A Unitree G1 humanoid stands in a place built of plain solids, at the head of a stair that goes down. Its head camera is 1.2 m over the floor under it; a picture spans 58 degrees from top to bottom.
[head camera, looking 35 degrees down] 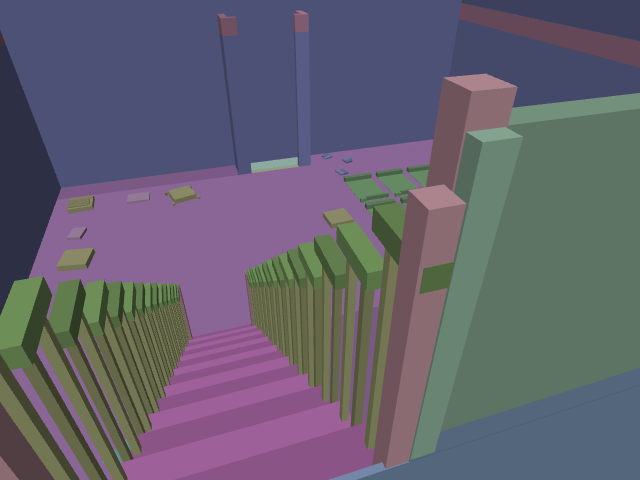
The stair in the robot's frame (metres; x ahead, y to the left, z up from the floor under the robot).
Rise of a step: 0.20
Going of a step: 0.23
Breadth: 0.90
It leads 18 degrees to the left of straight ahead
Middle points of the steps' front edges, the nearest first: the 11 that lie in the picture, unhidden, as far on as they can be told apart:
0.74 0.26 -0.19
0.97 0.33 -0.39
1.19 0.40 -0.58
1.42 0.47 -0.78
1.64 0.54 -0.97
1.86 0.61 -1.17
2.09 0.68 -1.36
2.31 0.75 -1.56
2.54 0.82 -1.75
2.76 0.90 -1.95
2.98 0.97 -2.14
